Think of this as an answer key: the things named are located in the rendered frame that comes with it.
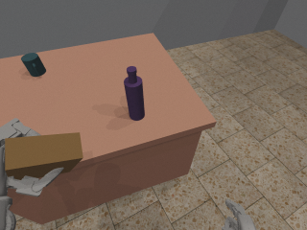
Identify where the right robot hand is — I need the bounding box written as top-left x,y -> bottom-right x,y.
222,199 -> 256,230

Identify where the sponge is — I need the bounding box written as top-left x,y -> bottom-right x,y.
5,132 -> 83,180

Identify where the robot left forearm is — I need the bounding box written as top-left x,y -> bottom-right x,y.
0,195 -> 16,230

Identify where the table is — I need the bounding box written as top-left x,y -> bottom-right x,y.
0,33 -> 217,225

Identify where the left robot hand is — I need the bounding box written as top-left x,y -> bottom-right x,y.
0,118 -> 64,197

